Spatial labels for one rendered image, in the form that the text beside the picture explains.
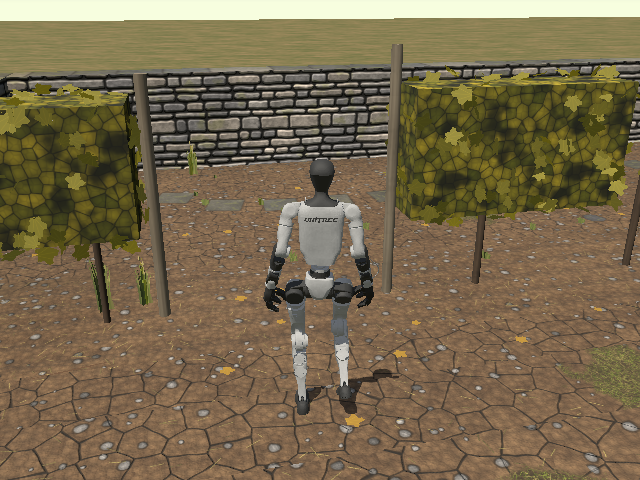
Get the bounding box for robot left upper arm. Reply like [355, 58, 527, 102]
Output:
[275, 202, 301, 258]

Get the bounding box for robot left hand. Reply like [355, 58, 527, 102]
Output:
[263, 287, 286, 312]

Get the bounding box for left robot forearm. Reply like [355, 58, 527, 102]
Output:
[265, 243, 285, 289]

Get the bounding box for right robot forearm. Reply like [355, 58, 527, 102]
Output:
[355, 244, 373, 288]

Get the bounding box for left robot thigh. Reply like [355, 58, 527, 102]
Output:
[285, 279, 308, 351]

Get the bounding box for left robot foot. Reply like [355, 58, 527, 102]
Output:
[295, 390, 310, 415]

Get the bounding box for robot right hand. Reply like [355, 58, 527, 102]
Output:
[352, 284, 374, 308]

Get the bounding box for robot right upper arm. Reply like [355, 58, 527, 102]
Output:
[342, 202, 366, 259]

